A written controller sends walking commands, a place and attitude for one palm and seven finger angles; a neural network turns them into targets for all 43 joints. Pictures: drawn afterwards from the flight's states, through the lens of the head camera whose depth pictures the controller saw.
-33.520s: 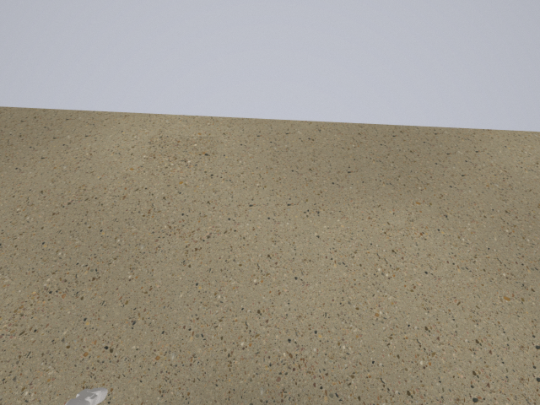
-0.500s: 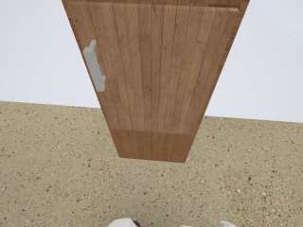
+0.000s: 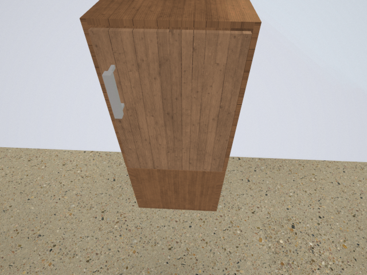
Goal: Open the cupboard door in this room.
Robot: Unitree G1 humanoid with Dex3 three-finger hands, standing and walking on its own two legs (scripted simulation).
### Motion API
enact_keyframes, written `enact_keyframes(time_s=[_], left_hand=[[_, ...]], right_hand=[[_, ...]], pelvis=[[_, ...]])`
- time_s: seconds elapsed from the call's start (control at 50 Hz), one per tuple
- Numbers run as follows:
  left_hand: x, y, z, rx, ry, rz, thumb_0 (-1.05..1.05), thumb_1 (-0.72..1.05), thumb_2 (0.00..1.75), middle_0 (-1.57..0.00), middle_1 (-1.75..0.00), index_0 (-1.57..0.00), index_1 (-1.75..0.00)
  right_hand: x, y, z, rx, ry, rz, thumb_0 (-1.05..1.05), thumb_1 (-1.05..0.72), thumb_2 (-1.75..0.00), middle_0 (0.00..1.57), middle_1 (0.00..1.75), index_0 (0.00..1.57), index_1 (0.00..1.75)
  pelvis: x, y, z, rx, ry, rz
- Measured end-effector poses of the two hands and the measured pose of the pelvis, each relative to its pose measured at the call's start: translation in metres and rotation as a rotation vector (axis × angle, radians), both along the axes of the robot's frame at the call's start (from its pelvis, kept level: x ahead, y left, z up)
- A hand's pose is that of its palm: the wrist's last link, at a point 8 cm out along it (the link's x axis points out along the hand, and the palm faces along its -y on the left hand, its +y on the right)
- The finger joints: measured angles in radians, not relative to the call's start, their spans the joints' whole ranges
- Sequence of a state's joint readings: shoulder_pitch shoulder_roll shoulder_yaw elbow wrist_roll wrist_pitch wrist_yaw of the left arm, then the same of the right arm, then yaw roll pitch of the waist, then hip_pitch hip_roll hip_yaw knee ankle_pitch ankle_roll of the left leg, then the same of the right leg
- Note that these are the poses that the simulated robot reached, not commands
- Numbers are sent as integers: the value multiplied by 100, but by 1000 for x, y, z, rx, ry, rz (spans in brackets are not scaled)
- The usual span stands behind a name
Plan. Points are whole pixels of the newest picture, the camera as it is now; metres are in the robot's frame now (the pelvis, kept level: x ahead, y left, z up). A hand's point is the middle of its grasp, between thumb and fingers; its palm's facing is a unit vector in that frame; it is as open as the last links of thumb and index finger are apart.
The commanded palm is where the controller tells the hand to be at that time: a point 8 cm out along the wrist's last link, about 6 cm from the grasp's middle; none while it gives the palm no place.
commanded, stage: come to a stop and stand still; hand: left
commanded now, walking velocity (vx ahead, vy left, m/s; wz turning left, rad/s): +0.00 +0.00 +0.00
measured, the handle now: (115, 92) +0.59 +0.24 +0.09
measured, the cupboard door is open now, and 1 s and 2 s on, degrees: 0 0 0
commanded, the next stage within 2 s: look again from close up in 0.22 s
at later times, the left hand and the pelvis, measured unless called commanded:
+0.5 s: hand out of the picture -0.01 +0.17 -0.17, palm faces +0.02 -0.98 -0.19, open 7.4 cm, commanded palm none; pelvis -0.01 -0.01 +0.00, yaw +0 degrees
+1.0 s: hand out of the picture +0.09 +0.20 -0.12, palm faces +0.19 -0.96 -0.23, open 7.4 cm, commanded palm +0.12 +0.24 -0.05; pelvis +0.03 +0.00 +0.01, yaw +1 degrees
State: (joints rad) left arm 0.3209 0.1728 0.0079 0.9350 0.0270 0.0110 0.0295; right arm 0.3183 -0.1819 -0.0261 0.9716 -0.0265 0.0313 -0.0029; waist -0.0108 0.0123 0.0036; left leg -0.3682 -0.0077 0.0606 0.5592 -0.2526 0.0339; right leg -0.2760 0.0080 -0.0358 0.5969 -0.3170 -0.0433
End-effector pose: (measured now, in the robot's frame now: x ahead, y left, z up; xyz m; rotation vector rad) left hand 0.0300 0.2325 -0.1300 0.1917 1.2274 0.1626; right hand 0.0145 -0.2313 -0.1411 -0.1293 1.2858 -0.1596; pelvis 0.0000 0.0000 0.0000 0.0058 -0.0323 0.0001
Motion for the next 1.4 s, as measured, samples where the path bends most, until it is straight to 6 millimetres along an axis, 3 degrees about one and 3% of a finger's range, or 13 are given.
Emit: enact_keyframes(time_s=[0.16,0.26,0.48,0.94,0.98,1.08,1.12,1.16,1.22,1.28,1.34,1.4], left_hand=[[-30,-3,-11,-28,99,8,1,90,90,-20,-30,-20,-30],[-37,-5,-9,-35,104,21,1,90,90,-20,-30,-20,-30],[-51,-12,-11,-46,129,28,1,90,90,-20,-30,-20,-30],[-12,7,-1,2,136,22,1,90,90,-20,-30,-20,-30],[20,10,18,-2,-49,108,1,90,89,-20,-30,-20,-30],[132,14,110,27,-756,120,2,86,88,-20,-32,-20,-32],[163,12,131,-4,-961,63,1,83,86,-20,-34,-20,-34],[179,8,139,-47,-1111,-24,1,80,85,-20,-36,-20,-36],[181,2,131,-108,-1207,-180,1,74,83,-21,-40,-21,-40],[166,7,112,-157,-1156,-198,1,68,80,-21,-44,-22,-44],[145,18,101,-145,-1097,-96,1,61,77,-22,-48,-22,-49],[133,26,108,-89,-1110,-48,1,54,74,-23,-53,-23,-53]], right_hand=[[-49,1,2,-14,103,-37,1,-91,-90,20,29,20,30],[-59,5,4,-6,143,-33,1,-90,-90,20,29,20,30],[-23,4,2,3,45,-6,1,-90,-90,20,29,20,30],[22,-10,10,-33,59,26,1,-90,-90,20,29,20,30],[38,-13,14,-58,-36,21,1,-90,-90,20,30,20,30],[107,-18,26,-96,-381,29,1,-90,-90,20,30,20,30],[139,-21,31,-95,-495,39,1,-90,-90,20,30,20,30],[172,-23,36,-94,-596,56,1,-90,-90,20,30,20,30],[217,-27,43,-97,-728,93,1,-90,-90,20,30,20,30],[252,-28,49,-106,-814,124,1,-90,-90,20,30,20,30],[274,-24,52,-117,-847,161,1,-90,-90,20,30,20,30],[281,-15,48,-119,-831,206,1,-90,-90,20,29,20,30]], pelvis=[[-6,-1,0,-12,-6,0],[-8,-2,4,-11,-3,4],[-9,-5,3,-11,-15,3],[25,-2,9,-12,18,8],[30,-1,6,-13,10,11],[40,0,-4,-4,52,41],[41,-2,-13,-4,98,30],[43,-6,-25,0,147,12],[45,-11,-45,0,198,-3],[49,-14,-60,-1,224,-3],[54,-16,-66,-13,235,10],[57,-18,-68,-29,239,28]])
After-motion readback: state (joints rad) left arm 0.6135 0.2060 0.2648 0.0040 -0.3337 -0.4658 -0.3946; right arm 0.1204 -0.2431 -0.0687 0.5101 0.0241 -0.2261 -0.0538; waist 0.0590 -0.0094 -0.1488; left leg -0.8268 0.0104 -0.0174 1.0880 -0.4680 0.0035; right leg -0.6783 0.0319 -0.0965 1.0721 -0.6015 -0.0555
